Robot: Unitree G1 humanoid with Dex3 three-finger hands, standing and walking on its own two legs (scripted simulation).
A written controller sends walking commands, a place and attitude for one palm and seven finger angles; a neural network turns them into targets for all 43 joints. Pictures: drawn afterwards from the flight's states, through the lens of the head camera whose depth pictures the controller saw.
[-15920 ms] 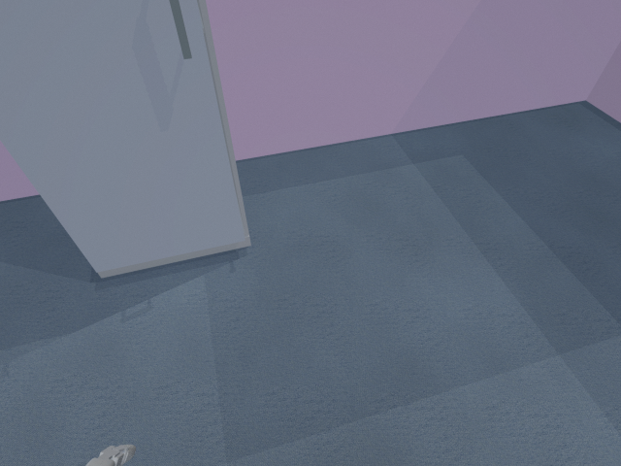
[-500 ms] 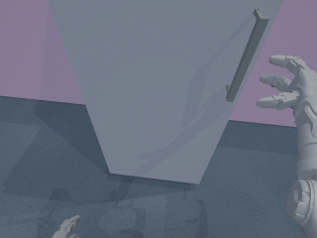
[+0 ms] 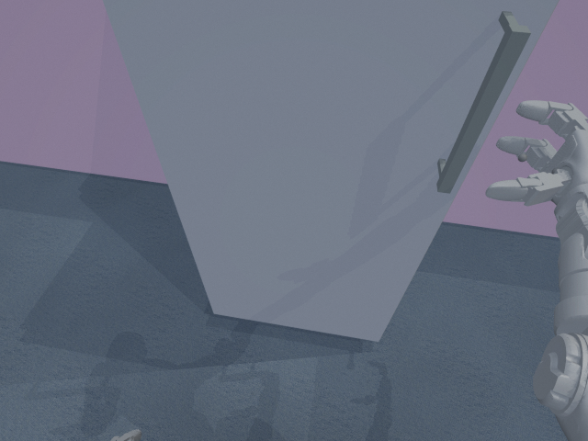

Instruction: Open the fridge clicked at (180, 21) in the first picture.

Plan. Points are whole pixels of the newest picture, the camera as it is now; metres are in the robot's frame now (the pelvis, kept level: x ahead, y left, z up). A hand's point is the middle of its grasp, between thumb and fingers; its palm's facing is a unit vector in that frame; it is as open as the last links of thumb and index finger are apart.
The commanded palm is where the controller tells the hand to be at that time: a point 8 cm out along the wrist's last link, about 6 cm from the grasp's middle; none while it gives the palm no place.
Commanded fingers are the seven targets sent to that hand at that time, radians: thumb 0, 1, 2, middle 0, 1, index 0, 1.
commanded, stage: move the hooked fingers beside the handle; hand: right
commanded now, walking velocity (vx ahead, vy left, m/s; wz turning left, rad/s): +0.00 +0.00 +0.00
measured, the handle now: (471, 114) +0.52 -0.17 +0.20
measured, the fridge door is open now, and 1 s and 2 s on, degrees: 0 0 0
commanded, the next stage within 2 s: feel for the door with the fingertips in 0.44 s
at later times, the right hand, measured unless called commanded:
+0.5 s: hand (523, 155) +0.45 -0.22 +0.19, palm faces +0.06 +1.00 +0.01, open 14.0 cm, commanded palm +0.42 -0.27 +0.19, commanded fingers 0.00 0.50 -0.30 0.30 1.20 0.30 1.20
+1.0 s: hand (486, 152) +0.45 -0.18 +0.19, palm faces +0.05 +1.00 +0.02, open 14.0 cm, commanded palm +0.43 -0.23 +0.19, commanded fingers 0.00 0.50 -0.30 0.30 1.20 0.30 1.20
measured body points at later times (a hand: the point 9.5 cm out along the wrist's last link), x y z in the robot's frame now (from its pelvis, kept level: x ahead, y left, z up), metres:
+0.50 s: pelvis +0.00 +0.00 +0.00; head +0.02 +0.00 +0.45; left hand +0.09 +0.26 -0.11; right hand +0.44 -0.28 +0.20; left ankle +0.01 +0.14 -0.74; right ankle -0.03 -0.12 -0.74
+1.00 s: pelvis -0.01 +0.00 +0.00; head +0.00 +0.01 +0.45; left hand +0.08 +0.26 -0.11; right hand +0.44 -0.23 +0.19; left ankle +0.01 +0.14 -0.74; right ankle -0.03 -0.12 -0.74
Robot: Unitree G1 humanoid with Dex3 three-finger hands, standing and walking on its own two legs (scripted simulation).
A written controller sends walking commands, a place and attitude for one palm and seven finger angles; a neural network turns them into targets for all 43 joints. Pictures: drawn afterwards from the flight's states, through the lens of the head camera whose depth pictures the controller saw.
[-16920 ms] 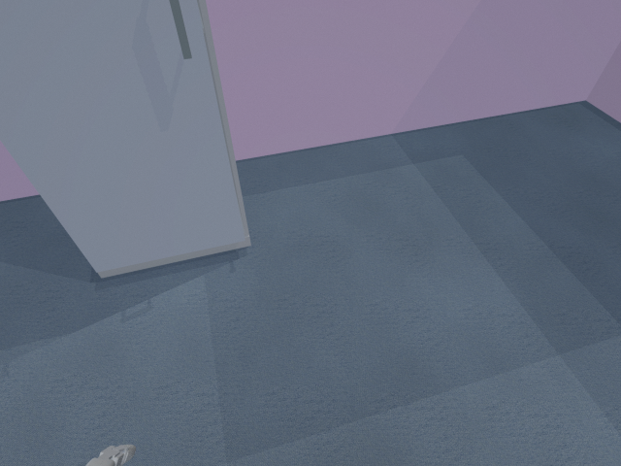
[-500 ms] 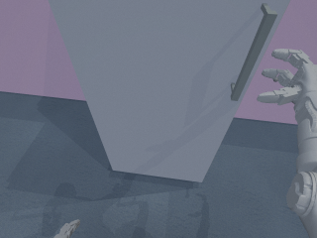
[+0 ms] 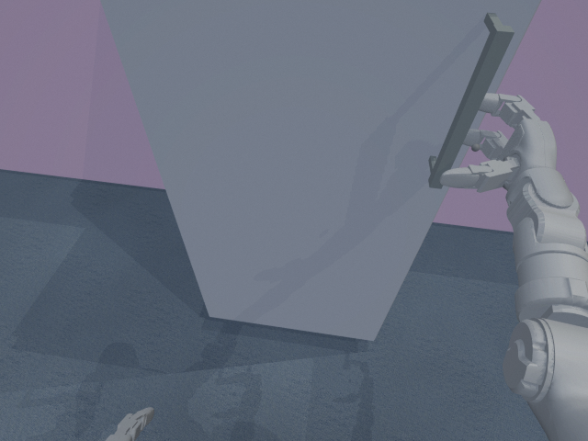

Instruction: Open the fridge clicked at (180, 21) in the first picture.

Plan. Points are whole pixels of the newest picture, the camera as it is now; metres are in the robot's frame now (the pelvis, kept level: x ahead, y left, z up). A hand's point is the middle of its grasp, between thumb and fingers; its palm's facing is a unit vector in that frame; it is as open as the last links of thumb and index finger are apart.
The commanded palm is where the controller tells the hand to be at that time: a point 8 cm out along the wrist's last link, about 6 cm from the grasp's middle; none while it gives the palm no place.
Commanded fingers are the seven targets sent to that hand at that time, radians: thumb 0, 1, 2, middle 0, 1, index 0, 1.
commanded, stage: feel for the door with the fingertips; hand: right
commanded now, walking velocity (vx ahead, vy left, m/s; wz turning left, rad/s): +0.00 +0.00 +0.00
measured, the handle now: (460, 111) +0.53 -0.16 +0.20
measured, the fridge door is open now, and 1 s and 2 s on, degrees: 0 0 0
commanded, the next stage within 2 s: slide the fingers in behind the handle in 0.56 s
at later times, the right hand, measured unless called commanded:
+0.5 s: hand (482, 137) +0.48 -0.18 +0.20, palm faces +0.04 +1.00 +0.01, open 14.0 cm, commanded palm +0.46 -0.24 +0.20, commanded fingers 0.00 0.50 -0.30 0.30 1.20 0.30 1.20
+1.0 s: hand (472, 137) +0.48 -0.17 +0.20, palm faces +0.03 +1.00 +0.02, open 13.9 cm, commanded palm +0.45 -0.23 +0.20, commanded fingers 0.00 0.50 -0.30 0.30 1.20 0.30 1.20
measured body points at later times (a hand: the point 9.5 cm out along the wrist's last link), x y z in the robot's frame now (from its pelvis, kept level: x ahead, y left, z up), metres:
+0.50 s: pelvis +0.00 +0.00 +0.00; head +0.03 +0.00 +0.45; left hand +0.04 +0.27 -0.12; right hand +0.47 -0.24 +0.20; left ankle +0.02 +0.14 -0.74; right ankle -0.01 -0.13 -0.74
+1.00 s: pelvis +0.01 +0.00 +0.00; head +0.03 +0.00 +0.45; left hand +0.06 +0.26 -0.12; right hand +0.47 -0.23 +0.20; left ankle +0.02 +0.14 -0.74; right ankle -0.01 -0.13 -0.74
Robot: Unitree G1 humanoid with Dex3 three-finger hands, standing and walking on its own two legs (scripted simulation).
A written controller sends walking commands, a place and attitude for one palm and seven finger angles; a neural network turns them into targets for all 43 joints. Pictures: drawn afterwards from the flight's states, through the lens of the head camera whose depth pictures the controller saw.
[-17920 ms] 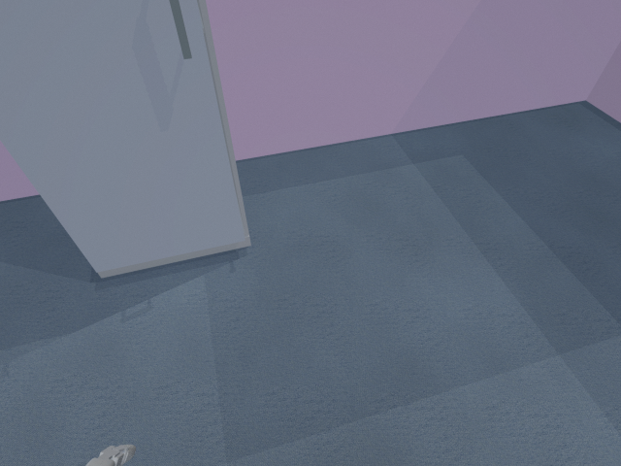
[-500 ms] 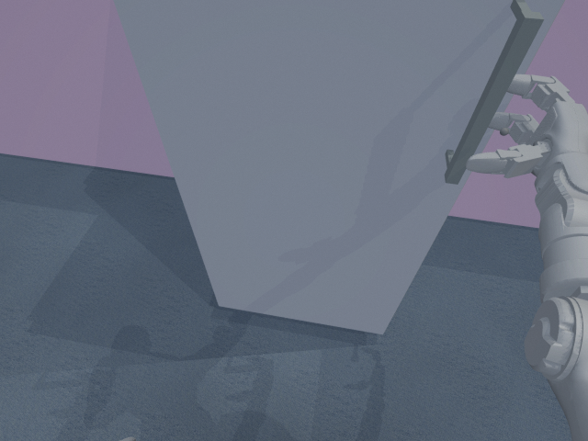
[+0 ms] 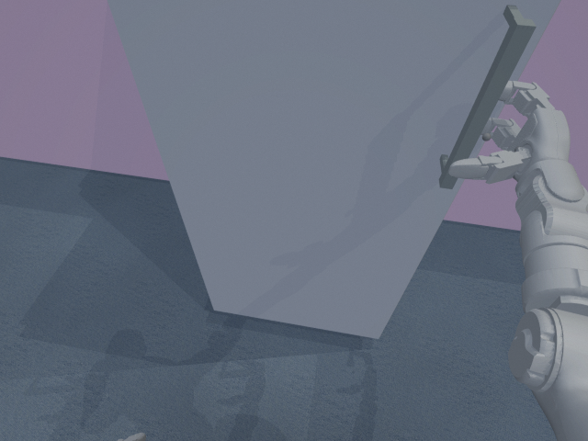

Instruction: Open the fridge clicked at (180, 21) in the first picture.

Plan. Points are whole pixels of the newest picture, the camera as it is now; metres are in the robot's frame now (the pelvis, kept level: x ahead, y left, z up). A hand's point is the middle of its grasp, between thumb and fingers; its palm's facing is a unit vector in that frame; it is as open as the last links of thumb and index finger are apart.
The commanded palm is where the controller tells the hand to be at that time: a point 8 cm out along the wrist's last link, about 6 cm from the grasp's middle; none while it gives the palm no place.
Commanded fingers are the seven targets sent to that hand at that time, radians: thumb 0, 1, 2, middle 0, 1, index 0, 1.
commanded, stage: slide the fingers in behind the handle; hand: right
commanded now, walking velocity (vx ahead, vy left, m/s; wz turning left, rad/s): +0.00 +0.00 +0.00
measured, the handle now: (474, 109) +0.52 -0.16 +0.21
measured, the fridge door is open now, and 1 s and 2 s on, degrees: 0 0 0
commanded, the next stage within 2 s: grip the handle and tug to test in 1.48 s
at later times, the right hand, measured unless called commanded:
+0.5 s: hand (468, 138) +0.47 -0.15 +0.20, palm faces +0.05 +1.00 +0.02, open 14.0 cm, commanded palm +0.44 -0.21 +0.20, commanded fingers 0.00 0.50 -0.30 0.30 1.20 0.30 1.20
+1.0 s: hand (460, 137) +0.46 -0.14 +0.20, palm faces +0.04 +1.00 +0.02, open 14.0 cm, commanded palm +0.43 -0.19 +0.20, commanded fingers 0.00 0.50 -0.30 0.30 1.20 0.30 1.20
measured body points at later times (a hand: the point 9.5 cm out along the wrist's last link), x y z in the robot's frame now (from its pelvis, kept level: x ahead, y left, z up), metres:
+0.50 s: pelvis +0.00 +0.01 +0.00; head +0.02 +0.02 +0.45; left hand +0.09 +0.26 -0.11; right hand +0.46 -0.20 +0.20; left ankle +0.01 +0.14 -0.73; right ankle -0.02 -0.12 -0.73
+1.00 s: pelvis -0.01 +0.01 +0.00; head +0.01 +0.01 +0.45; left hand +0.06 +0.26 -0.11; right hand +0.46 -0.19 +0.20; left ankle +0.01 +0.14 -0.73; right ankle -0.02 -0.12 -0.73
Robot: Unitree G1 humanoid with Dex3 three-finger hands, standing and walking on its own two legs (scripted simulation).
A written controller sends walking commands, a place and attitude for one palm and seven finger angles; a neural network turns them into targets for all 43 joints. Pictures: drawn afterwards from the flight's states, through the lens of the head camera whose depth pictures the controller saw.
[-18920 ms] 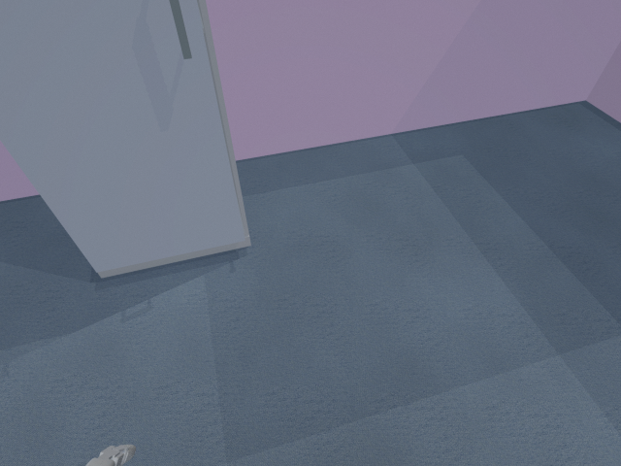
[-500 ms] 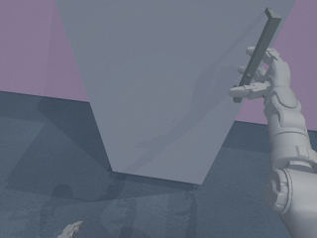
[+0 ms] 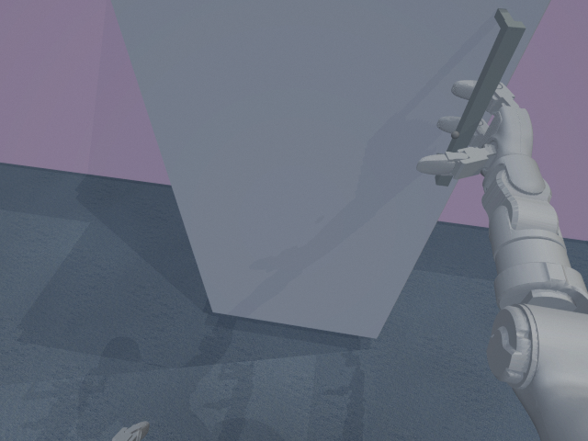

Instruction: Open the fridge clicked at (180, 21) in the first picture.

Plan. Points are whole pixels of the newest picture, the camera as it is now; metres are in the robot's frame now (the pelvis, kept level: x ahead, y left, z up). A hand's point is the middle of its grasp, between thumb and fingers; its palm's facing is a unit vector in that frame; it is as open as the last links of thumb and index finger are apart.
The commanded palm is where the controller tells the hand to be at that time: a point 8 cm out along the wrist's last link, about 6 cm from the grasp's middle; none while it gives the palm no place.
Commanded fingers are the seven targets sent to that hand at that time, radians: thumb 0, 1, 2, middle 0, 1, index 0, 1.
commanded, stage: slide the fingers in behind the handle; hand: right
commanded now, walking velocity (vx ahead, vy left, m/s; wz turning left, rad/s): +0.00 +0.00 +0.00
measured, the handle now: (468, 108) +0.54 -0.17 +0.21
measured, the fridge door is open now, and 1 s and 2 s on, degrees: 0 0 0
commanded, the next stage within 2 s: grip the handle and tug to test in 0.48 s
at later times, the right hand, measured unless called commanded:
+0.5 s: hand (450, 132) +0.49 -0.14 +0.20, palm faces +0.03 +1.00 +0.02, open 14.0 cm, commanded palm +0.46 -0.19 +0.20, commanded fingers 0.00 0.50 -0.30 0.30 1.20 0.30 1.20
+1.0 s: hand (450, 132) +0.49 -0.14 +0.20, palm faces +0.04 +1.00 +0.00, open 9.8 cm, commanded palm +0.46 -0.19 +0.20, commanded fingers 0.00 -0.53 -0.74 0.41 1.35 0.41 1.35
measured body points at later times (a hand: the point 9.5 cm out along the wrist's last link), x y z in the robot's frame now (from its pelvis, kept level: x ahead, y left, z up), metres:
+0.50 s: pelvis +0.00 +0.00 +0.00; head +0.03 +0.01 +0.45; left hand +0.07 +0.26 -0.12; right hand +0.48 -0.19 +0.20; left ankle +0.02 +0.14 -0.73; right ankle -0.01 -0.13 -0.73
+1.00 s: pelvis +0.01 +0.00 +0.00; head +0.03 +0.01 +0.45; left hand +0.09 +0.25 -0.12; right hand +0.48 -0.19 +0.20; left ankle +0.02 +0.14 -0.73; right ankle -0.01 -0.13 -0.73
